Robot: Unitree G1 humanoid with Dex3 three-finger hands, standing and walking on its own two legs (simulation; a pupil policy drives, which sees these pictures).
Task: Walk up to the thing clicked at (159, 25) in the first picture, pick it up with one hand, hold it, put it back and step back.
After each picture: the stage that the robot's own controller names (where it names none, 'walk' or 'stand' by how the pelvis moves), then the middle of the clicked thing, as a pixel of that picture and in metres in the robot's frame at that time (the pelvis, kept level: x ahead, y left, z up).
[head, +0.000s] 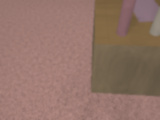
stand; out of the picture +0.87 -0.46 -0.05
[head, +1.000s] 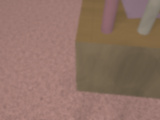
sink last; (150, 13) +0.80 -0.33 -0.02
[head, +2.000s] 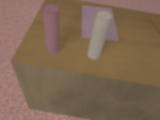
sink last; (98, 37) +0.62 -0.05 -0.02
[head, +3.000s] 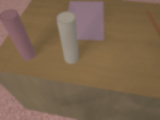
walk; (69, 40) +0.55 +0.10 -0.02
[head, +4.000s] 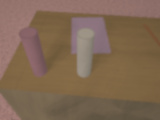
stand; (84, 55) +0.52 +0.02 -0.03
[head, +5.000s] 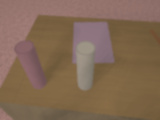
stand; (85, 68) +0.45 +0.02 -0.05
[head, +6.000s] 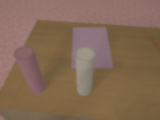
stand; (84, 73) +0.43 +0.02 -0.05
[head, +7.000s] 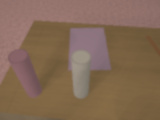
stand; (81, 76) +0.42 +0.03 -0.05
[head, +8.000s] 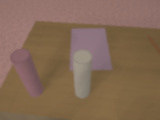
stand; (82, 76) +0.42 +0.03 -0.05
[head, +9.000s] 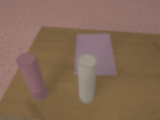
rise first; (86, 81) +0.41 +0.02 -0.05
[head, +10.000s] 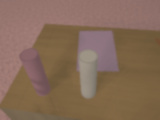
go down; (88, 76) +0.43 +0.02 -0.05
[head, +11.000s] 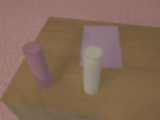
go down; (91, 72) +0.43 +0.01 -0.04
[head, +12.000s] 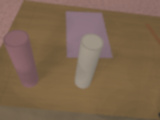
go down; (86, 64) +0.42 -0.01 +0.00
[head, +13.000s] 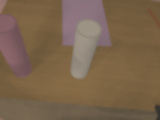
close in; (83, 53) +0.43 +0.00 +0.02
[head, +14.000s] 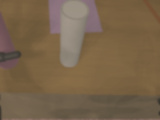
close; (71, 39) +0.46 +0.02 +0.05
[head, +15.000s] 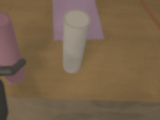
lift; (73, 46) +0.44 +0.02 +0.04
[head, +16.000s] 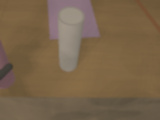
lift; (69, 44) +0.45 +0.03 +0.05
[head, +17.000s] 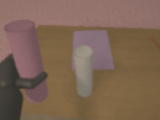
lift; (84, 73) +0.44 +0.02 -0.02
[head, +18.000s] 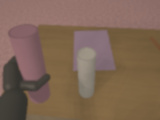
hold; (86, 75) +0.43 +0.01 -0.03
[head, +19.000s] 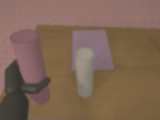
hold; (84, 75) +0.43 +0.02 -0.04
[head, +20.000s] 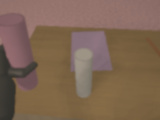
crouch; (83, 75) +0.44 +0.02 -0.04
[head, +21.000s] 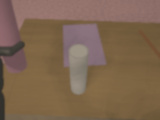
lower; (78, 72) +0.43 +0.01 -0.04
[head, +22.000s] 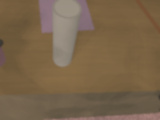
lower; (64, 38) +0.46 +0.02 +0.05
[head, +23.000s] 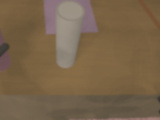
lower; (67, 40) +0.45 +0.02 +0.05
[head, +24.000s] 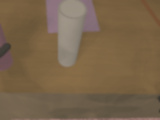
lower; (69, 39) +0.46 +0.02 +0.05
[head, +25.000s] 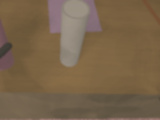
lower; (71, 39) +0.46 +0.01 +0.05
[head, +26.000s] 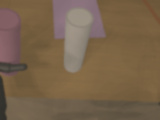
open; (75, 45) +0.44 +0.01 +0.04
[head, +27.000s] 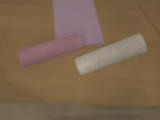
sink last; (109, 54) +0.45 -0.12 -0.01
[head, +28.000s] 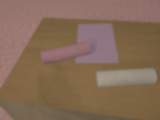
stand; (124, 77) +0.46 -0.14 -0.09
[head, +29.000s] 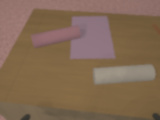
stand; (122, 74) +0.45 -0.14 -0.08
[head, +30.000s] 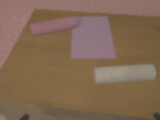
stand; (123, 73) +0.45 -0.15 -0.08
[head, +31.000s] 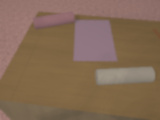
stand; (123, 75) +0.46 -0.16 -0.10
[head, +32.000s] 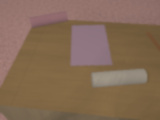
walk; (118, 77) +0.47 -0.14 -0.14
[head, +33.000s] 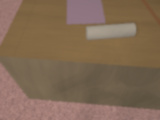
walk; (110, 31) +0.68 -0.11 -0.12
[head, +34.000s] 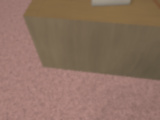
walk; (110, 0) +1.03 -0.13 -0.12
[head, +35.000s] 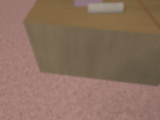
stand; (105, 8) +1.07 -0.12 -0.14
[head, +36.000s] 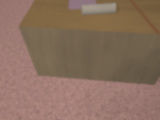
stand; (98, 9) +1.10 -0.10 -0.14
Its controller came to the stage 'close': yes
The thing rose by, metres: 0.00
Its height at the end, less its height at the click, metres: -0.09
